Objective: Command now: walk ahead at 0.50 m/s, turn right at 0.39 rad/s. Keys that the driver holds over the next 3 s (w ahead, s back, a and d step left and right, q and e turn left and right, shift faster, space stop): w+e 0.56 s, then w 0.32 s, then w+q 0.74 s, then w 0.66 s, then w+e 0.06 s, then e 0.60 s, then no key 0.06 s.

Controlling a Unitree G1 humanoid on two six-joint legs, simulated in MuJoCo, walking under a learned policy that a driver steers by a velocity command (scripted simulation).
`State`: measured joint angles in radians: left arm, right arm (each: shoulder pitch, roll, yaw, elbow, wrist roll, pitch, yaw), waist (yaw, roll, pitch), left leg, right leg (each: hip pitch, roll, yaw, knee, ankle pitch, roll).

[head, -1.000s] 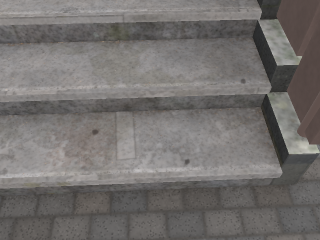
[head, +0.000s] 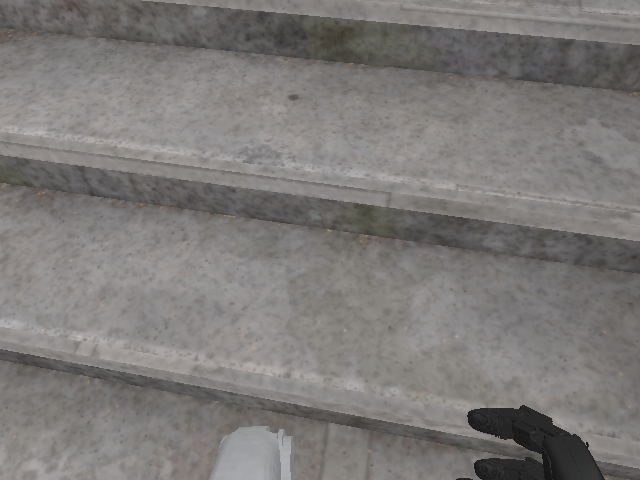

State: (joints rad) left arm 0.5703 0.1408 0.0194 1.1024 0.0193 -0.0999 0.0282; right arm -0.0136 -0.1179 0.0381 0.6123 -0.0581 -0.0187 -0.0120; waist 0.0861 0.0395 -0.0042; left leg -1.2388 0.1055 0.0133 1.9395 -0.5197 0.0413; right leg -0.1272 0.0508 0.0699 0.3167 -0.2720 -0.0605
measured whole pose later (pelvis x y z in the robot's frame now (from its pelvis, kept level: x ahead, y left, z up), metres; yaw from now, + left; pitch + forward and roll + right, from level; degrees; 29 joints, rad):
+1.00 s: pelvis +0.56 -0.05 +0.28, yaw -21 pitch +2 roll -2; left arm 0.32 0.22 0.07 1.00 0.03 -0.08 -0.01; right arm 0.18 -0.16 -0.06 0.72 -0.01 -0.11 0.00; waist -0.02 0.01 -0.02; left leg -0.84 -0.02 -0.12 1.95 -0.15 0.13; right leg -0.42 0.08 -0.17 0.74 -0.36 -0.13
